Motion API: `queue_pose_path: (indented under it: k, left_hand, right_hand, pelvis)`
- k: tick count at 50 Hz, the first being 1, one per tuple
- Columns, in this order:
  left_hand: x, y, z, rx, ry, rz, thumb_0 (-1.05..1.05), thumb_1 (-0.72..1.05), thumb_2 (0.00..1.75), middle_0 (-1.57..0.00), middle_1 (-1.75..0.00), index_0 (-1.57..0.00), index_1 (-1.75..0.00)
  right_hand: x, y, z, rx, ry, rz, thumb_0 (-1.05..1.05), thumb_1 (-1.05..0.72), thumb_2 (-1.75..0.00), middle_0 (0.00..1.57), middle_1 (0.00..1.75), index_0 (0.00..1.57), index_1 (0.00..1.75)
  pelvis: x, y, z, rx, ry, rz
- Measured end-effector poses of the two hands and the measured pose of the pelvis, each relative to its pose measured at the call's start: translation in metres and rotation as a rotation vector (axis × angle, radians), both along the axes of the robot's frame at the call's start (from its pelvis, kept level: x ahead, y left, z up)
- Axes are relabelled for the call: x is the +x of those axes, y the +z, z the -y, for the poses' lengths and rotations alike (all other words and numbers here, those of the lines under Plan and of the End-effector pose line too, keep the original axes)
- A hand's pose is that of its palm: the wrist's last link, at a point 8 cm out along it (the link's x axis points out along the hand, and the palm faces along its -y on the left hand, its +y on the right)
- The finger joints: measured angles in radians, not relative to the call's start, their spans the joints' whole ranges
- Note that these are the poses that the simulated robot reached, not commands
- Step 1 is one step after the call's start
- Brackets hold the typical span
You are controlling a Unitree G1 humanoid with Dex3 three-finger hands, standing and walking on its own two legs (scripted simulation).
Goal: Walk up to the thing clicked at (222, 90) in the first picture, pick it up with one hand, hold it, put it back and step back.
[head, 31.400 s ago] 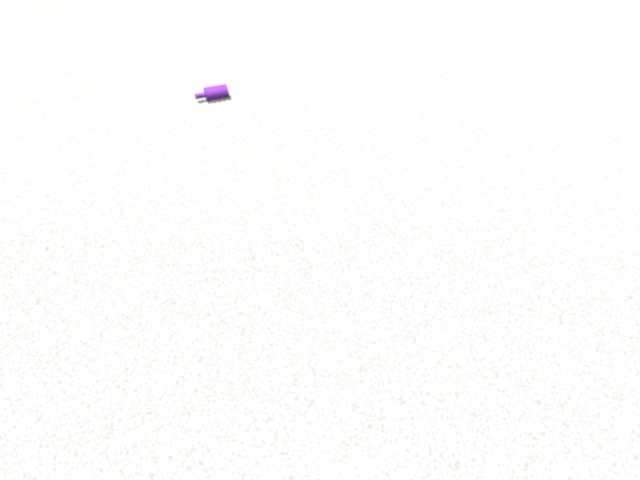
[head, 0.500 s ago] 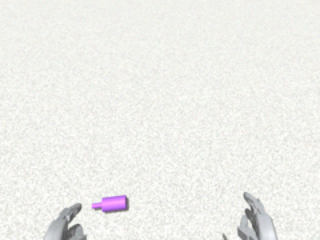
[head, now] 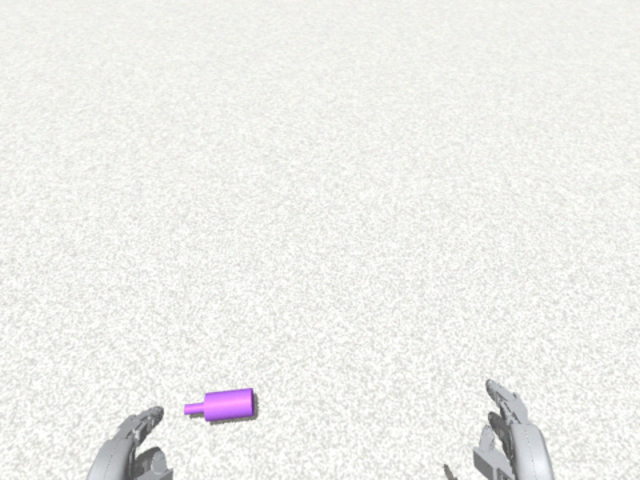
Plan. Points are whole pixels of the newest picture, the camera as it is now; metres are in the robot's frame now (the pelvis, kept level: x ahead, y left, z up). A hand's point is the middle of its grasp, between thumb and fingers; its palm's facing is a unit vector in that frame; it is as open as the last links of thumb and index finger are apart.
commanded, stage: home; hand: left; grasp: from above
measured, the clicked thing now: (219, 405) +0.45 +0.26 -0.68
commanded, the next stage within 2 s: stand in 0.66 s
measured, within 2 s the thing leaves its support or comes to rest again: neither
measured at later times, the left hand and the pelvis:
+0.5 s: hand (168, 473) +0.17 +0.18 -0.05, palm faces +0.03 -0.98 -0.20, open 7.4 cm; pelvis +0.01 +0.00 +0.00, yaw +0 degrees
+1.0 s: hand out of the picture +0.13 +0.23 -0.10, palm faces +0.01 -0.94 -0.33, open 7.4 cm; pelvis +0.00 +0.00 +0.03, yaw -1 degrees
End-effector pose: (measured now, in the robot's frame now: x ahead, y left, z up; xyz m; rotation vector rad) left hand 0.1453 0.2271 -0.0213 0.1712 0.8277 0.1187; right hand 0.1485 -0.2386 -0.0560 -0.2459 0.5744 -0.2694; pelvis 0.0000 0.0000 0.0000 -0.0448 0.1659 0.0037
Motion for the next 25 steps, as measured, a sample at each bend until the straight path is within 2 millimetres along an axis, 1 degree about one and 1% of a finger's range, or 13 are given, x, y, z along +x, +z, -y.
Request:
queue_pose_path:
  k: [25]
  left_hand:
    - [0.0069, 0.0002, -0.0014, 0.001, -0.006, 0.002, 0.01, 0.91, 0.9, -0.2, -0.3, -0.2, -0.3]
  right_hand:
    - [0.0041, -0.0007, 0.001, -0.005, -0.008, -0.011, 0.02, -0.9, -0.9, 0.2, 0.3, 0.21, 0.3]
  pelvis:
    - [0.0056, -0.0005, -0.0016, -0.001, -0.003, -0.008]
